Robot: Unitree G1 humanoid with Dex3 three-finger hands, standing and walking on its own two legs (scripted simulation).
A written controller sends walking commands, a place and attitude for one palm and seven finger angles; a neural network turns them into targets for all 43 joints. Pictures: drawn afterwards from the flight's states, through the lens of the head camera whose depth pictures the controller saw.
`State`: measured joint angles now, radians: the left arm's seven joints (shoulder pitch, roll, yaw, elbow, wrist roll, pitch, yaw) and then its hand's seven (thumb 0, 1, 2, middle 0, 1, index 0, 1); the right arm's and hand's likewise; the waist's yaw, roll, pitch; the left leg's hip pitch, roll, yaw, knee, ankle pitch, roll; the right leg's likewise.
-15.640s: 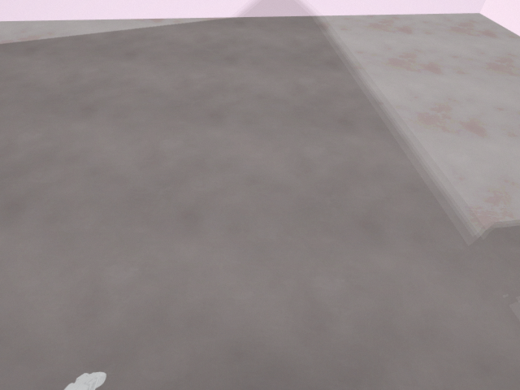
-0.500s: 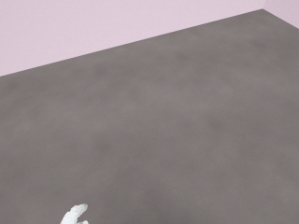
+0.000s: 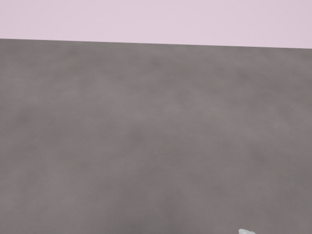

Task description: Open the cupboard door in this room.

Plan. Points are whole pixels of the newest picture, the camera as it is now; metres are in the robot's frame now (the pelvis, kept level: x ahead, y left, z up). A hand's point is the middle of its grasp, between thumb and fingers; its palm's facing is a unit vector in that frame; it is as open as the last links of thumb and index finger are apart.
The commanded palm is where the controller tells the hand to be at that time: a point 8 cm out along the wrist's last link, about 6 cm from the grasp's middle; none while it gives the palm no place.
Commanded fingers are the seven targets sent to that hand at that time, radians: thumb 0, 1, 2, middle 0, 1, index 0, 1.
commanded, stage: turn or walk to find it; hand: left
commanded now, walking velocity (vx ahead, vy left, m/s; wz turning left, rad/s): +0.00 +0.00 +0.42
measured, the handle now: out of the picture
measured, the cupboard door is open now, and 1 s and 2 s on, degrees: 0 0 0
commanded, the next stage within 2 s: none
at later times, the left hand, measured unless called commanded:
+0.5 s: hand out of the picture +0.07 +0.21 -0.14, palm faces +0.17 -0.95 -0.26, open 7.4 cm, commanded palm none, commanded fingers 0.00 0.90 0.90 -0.20 -0.30 -0.20 -0.30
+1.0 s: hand out of the picture -0.10 +0.15 -0.15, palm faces +0.44 -0.86 -0.26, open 7.4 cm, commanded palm none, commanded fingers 0.00 0.90 0.90 -0.20 -0.30 -0.20 -0.30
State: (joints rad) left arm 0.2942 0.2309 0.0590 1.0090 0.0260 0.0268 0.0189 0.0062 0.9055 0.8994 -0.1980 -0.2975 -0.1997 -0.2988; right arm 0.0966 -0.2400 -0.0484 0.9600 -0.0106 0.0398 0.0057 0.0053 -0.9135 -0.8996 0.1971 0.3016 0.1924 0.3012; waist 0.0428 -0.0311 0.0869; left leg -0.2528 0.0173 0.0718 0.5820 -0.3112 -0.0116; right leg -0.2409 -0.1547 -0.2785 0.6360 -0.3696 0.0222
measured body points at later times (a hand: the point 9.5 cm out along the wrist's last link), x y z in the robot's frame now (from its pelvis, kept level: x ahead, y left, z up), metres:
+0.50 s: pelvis -0.01 +0.00 +0.01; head +0.02 +0.00 +0.46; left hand +0.06 +0.26 -0.12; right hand +0.05 -0.24 -0.14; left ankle -0.01 +0.11 -0.73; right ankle +0.00 -0.14 -0.69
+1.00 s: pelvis -0.05 -0.04 +0.01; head -0.01 -0.03 +0.46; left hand -0.13 +0.20 -0.13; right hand +0.12 -0.25 -0.14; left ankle -0.14 +0.09 -0.68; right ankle +0.00 -0.13 -0.73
